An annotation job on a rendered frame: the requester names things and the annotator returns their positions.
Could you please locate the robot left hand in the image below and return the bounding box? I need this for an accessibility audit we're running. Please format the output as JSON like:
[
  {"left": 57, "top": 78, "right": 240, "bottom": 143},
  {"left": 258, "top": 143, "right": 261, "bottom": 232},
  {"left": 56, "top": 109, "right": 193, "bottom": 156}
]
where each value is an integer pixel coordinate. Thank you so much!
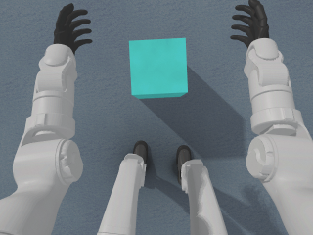
[{"left": 53, "top": 3, "right": 93, "bottom": 55}]

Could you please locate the robot right thigh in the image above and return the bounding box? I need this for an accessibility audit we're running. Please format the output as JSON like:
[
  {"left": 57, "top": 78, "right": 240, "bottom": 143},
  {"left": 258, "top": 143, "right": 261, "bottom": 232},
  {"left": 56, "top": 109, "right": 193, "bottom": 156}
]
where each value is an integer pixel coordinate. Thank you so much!
[{"left": 181, "top": 164, "right": 228, "bottom": 235}]

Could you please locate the robot right upper arm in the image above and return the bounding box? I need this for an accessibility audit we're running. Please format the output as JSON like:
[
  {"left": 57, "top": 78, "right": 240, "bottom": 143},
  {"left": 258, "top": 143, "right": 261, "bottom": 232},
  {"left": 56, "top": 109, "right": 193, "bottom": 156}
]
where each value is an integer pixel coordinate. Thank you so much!
[{"left": 246, "top": 133, "right": 313, "bottom": 235}]

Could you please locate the robot left forearm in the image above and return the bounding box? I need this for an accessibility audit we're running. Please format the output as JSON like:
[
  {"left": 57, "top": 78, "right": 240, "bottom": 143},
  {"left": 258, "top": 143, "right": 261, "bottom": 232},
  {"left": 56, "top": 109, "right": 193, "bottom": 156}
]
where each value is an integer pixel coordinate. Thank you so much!
[{"left": 13, "top": 44, "right": 78, "bottom": 184}]

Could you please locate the robot right foot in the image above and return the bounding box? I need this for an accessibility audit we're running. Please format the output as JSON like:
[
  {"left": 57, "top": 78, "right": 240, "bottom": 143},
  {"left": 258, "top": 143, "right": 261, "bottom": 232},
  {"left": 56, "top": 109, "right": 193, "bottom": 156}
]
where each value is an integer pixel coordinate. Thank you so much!
[{"left": 176, "top": 145, "right": 192, "bottom": 186}]

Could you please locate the robot left upper arm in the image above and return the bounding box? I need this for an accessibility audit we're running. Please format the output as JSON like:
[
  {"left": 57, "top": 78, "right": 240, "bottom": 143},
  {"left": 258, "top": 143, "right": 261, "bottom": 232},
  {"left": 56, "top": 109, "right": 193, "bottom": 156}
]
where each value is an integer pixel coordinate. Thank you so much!
[{"left": 0, "top": 138, "right": 83, "bottom": 235}]

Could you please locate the carton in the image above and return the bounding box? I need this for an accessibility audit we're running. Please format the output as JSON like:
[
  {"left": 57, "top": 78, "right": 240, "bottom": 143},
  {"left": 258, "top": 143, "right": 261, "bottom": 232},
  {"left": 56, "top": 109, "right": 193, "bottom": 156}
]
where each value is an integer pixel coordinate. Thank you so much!
[{"left": 129, "top": 38, "right": 188, "bottom": 99}]

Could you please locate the robot right hand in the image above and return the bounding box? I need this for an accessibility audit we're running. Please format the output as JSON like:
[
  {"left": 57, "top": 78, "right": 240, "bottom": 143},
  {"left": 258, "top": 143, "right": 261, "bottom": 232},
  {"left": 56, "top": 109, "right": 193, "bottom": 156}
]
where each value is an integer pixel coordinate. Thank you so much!
[{"left": 230, "top": 0, "right": 270, "bottom": 49}]

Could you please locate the robot right forearm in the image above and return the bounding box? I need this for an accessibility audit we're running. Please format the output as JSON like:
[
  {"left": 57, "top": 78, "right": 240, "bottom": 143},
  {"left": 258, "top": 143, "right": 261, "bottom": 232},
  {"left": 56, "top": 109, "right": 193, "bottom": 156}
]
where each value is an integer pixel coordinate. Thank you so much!
[{"left": 244, "top": 38, "right": 313, "bottom": 143}]

